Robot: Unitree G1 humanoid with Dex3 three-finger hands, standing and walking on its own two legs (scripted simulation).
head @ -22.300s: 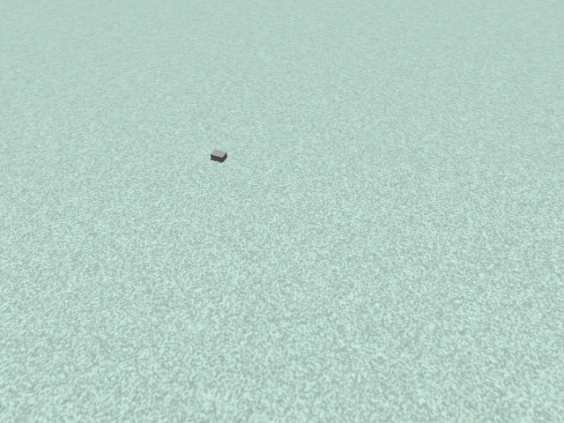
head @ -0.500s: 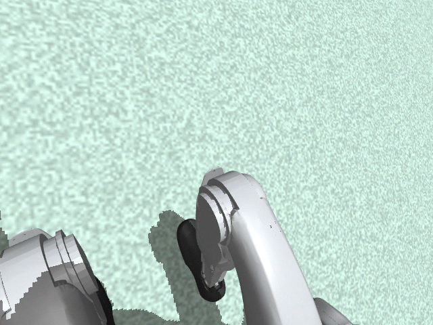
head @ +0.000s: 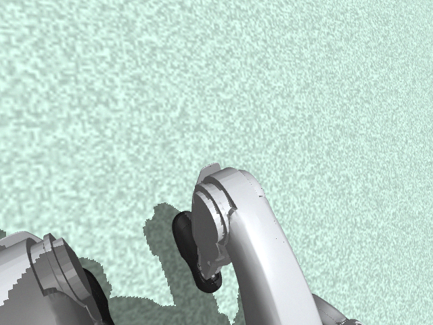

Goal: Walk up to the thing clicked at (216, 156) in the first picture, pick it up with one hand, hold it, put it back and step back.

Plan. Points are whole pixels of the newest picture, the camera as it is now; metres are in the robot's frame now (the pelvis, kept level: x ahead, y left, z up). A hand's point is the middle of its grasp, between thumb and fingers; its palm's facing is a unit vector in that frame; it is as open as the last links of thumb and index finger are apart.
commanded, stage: close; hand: left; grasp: from above
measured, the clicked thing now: out of the picture +0.45 +0.30 -0.29
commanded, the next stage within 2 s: settle in 1.50 s
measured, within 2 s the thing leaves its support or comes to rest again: leaves its support in 1.94 s
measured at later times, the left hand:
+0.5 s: hand out of the picture +0.43 +0.31 -0.26, palm faces -0.47 -0.16 -0.87, open 12.0 cm
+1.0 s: hand out of the picture +0.44 +0.30 -0.26, palm faces -0.43 -0.14 -0.89, open 9.5 cm
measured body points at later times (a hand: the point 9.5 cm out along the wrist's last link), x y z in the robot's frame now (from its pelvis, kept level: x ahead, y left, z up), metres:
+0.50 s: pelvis -0.01 +0.00 +0.00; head +0.28 +0.12 +0.32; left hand +0.46 +0.31 -0.21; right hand +0.03 -0.25 -0.05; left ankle +0.06 +0.13 -0.27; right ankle +0.11 -0.11 -0.27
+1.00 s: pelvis -0.01 +0.00 +0.01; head +0.28 +0.13 +0.33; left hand +0.46 +0.31 -0.21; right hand +0.05 -0.24 -0.05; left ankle +0.06 +0.13 -0.27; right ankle +0.11 -0.11 -0.27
